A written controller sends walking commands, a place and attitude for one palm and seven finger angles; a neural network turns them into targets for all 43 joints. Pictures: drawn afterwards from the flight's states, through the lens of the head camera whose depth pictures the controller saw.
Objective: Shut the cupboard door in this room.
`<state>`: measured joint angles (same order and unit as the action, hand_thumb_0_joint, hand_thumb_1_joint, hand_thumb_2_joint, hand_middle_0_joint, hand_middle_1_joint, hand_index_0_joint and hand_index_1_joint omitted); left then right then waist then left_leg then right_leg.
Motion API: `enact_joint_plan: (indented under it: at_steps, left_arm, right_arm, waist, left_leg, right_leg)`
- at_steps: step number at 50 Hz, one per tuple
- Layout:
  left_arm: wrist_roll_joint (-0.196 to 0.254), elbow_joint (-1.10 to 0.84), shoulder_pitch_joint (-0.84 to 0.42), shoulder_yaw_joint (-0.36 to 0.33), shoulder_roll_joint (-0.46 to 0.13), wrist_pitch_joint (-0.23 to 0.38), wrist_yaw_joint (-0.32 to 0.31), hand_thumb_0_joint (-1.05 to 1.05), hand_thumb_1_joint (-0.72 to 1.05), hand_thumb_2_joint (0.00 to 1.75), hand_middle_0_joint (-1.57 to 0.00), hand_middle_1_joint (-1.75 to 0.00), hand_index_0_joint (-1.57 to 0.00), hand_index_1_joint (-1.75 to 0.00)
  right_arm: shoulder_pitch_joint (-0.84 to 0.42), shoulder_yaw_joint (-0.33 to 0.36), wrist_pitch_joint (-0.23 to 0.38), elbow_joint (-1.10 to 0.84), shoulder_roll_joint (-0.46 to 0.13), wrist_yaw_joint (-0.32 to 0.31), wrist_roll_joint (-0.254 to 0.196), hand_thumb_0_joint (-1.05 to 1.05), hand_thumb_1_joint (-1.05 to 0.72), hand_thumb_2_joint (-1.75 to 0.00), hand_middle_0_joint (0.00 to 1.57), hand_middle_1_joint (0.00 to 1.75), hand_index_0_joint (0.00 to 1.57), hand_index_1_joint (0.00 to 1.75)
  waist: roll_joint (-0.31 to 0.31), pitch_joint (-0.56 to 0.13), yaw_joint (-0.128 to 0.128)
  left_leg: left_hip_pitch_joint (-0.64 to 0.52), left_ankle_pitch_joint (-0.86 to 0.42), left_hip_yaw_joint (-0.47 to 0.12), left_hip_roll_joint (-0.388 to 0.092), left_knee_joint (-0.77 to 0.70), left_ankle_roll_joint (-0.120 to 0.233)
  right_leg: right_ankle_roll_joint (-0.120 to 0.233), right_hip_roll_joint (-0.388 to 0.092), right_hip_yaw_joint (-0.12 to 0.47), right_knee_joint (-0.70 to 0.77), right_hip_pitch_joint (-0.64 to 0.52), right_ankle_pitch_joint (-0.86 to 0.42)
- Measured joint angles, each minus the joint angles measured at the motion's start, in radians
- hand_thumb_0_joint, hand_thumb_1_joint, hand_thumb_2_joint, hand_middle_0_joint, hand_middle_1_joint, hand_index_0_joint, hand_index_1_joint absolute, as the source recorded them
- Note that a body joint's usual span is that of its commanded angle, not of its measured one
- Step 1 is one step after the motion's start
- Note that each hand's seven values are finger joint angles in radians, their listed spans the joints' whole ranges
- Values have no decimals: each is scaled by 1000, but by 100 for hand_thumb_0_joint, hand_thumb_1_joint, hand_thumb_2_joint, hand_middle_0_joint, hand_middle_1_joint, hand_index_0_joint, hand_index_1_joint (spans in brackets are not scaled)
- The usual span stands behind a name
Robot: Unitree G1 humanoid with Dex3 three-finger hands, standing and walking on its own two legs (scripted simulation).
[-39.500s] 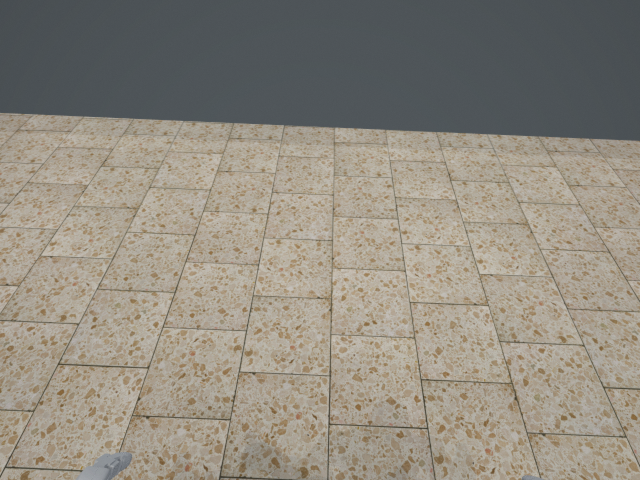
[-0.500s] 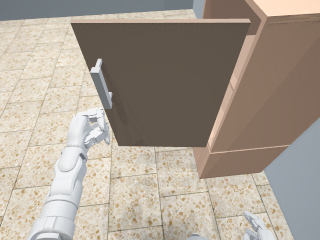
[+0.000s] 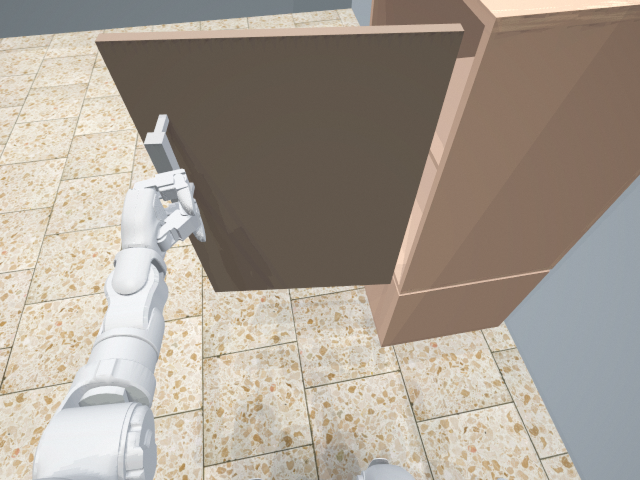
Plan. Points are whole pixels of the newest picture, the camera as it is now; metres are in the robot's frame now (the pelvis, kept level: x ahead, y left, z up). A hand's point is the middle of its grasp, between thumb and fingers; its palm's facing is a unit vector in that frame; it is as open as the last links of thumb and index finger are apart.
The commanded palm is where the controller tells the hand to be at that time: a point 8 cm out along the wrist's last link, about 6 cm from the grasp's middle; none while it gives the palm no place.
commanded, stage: bring the fist close to the handle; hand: left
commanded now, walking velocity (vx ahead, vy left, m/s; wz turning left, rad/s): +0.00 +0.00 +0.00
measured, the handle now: (175, 168) +0.52 +0.20 +0.08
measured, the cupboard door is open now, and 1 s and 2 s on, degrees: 83 72 64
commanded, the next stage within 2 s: push the door shut along its arc in 0.16 s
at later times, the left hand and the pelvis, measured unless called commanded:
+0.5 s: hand (196, 205) +0.45 +0.16 +0.08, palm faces -0.02 -1.00 -0.03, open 3.2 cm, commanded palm +0.44 +0.21 +0.08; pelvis -0.01 +0.01 -0.01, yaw +0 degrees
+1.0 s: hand (221, 167) +0.52 +0.13 +0.08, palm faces -0.17 -0.98 +0.01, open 3.1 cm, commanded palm +0.51 +0.19 +0.08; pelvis -0.01 +0.02 -0.02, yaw +0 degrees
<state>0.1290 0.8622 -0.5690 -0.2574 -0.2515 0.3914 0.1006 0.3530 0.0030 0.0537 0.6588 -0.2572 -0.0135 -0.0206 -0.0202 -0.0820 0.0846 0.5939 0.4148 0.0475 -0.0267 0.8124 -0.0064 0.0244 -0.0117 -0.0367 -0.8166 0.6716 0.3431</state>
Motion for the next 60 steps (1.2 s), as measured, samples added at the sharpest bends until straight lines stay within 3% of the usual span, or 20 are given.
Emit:
enact_joint_plan:
  at_steps: [8, 17, 29, 49, 54, 60]
  left_arm:
    - [22, 59, -45, 15, 0, -2, 16, 2, 91, 90, -130, -150, -130, -150]
    - [-12, 145, -120, -6, -13, 19, 5, 2, 90, 90, -130, -150, -130, -150]
    - [4, 254, -250, 0, -78, 19, 85, 2, 90, 90, -130, -150, -132, -150]
    - [-32, 394, -461, -47, -186, -39, 176, 2, 91, 90, -130, -150, -130, -150]
    - [-58, 427, -519, -73, -239, -63, 194, 2, 90, 90, -130, -150, -130, -150]
    - [-61, 429, -562, -63, -272, -85, 234, 2, 91, 90, -130, -150, -130, -150]
  right_arm:
    - [-6, -2, -5, 3, -4, -9, -5, 1, -90, -90, 20, 30, 21, 30]
    - [-31, -14, -8, -7, -1, -5, 2, 1, -90, -90, 20, 30, 21, 30]
    - [-11, -17, -3, 10, -15, -10, 6, 1, -90, -90, 20, 30, 21, 30]
    - [54, -28, -28, 4, -29, -1, 22, 1, -90, -90, 20, 30, 21, 30]
    - [63, -35, -31, -12, -31, -3, 25, 1, -90, -90, 20, 30, 21, 30]
    - [79, -33, -36, -15, -32, 0, 31, 1, -90, -90, 20, 30, 21, 30]
  waist:
    - [-3, 19, -3]
    - [9, 10, 14]
    - [3, 18, 36]
    - [-8, 14, 118]
    - [-9, 19, 144]
    - [-15, 20, 157]
  left_leg:
    - [12, -12, -6, 3, 2, 6]
    - [42, -8, -1, 8, 23, 12]
    - [110, 5, -12, 12, 65, 20]
    - [224, 29, -14, 2, 121, 24]
    - [259, 34, -16, -4, 138, 23]
    - [295, 41, -17, -9, 155, 22]
  right_leg:
    - [-4, -4, -6, 12, 3, -17]
    - [-10, -8, 0, -7, 33, -16]
    - [-17, -14, -9, -30, 87, -9]
    - [-20, -5, -10, -65, 194, 1]
    - [-18, 0, -12, -75, 227, 2]
    - [-17, 6, -12, -86, 261, 3]
